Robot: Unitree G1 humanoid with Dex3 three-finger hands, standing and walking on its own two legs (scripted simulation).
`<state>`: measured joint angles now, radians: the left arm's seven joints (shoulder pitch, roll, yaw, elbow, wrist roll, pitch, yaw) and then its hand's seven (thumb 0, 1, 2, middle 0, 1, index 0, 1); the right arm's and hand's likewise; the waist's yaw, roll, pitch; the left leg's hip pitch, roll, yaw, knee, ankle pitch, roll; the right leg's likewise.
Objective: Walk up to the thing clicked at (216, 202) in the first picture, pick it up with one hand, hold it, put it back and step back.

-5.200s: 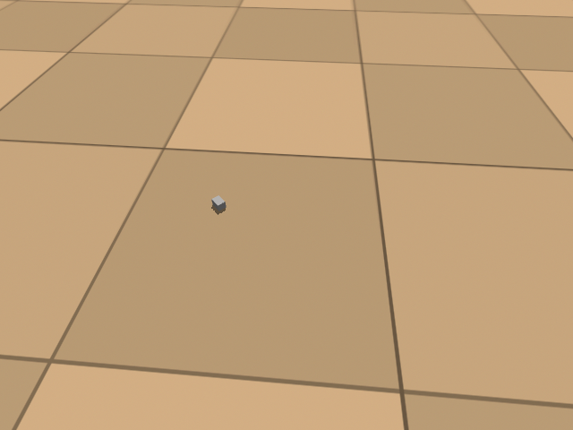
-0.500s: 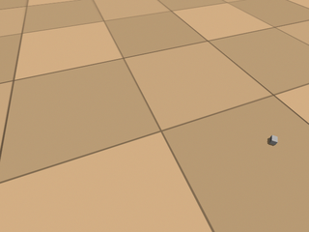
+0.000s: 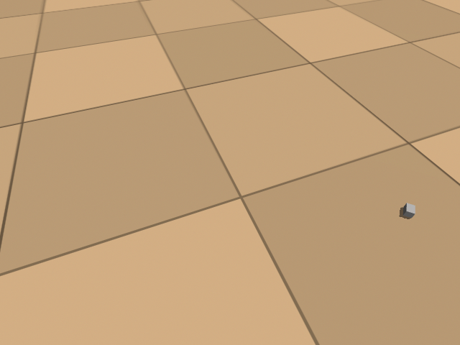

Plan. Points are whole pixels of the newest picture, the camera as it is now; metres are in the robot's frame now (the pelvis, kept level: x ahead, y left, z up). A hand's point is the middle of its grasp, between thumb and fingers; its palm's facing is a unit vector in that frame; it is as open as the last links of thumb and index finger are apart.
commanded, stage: stand
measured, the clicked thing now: (409, 210) +0.89 -0.93 -0.76
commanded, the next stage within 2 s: walk up in 0.72 s
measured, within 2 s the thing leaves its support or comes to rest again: neither
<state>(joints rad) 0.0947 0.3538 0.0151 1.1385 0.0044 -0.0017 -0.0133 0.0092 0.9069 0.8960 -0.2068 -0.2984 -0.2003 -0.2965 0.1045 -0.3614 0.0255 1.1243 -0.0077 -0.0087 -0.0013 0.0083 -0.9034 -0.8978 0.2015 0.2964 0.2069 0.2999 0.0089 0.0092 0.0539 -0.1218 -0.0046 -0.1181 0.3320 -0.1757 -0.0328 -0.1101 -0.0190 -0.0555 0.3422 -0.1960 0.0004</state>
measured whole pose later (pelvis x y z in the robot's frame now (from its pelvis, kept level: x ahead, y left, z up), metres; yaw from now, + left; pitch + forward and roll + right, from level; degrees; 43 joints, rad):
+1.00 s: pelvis -0.02 +0.05 -0.02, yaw -14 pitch -1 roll +1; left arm 0.20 0.41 0.05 0.92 0.02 0.05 0.00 0.01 0.91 0.90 -0.21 -0.30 -0.20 -0.30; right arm 0.08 -0.39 -0.09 0.87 -0.03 0.00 0.01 0.01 -0.90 -0.90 0.20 0.30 0.21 0.30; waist 0.03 -0.06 0.14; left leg -0.27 -0.03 0.00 0.58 -0.28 0.01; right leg -0.40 0.03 0.18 0.75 -0.38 0.00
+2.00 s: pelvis -0.02 +0.03 -0.03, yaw -43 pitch -3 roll -1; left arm 0.27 0.40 0.06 0.86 0.03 -0.01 -0.01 0.01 0.91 0.90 -0.21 -0.30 -0.20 -0.30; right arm 0.21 -0.43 -0.05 0.82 -0.02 0.03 0.01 0.01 -0.90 -0.90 0.20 0.30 0.21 0.30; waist 0.00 0.04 0.13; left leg -0.38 0.09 0.01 0.87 -0.48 0.00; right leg -0.30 0.05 0.01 0.72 -0.36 -0.03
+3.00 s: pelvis -0.01 +0.04 +0.00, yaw -45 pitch -3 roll +0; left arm 0.09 0.35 0.00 1.15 0.01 -0.02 -0.01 0.01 0.91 0.90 -0.21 -0.30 -0.20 -0.30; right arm 0.09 -0.36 0.00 1.14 -0.01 -0.02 0.01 0.01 -0.90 -0.90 0.20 0.30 0.21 0.30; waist -0.01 0.00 0.06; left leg -0.12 0.02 0.02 0.33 -0.17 -0.02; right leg -0.14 0.00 0.08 0.34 -0.16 0.02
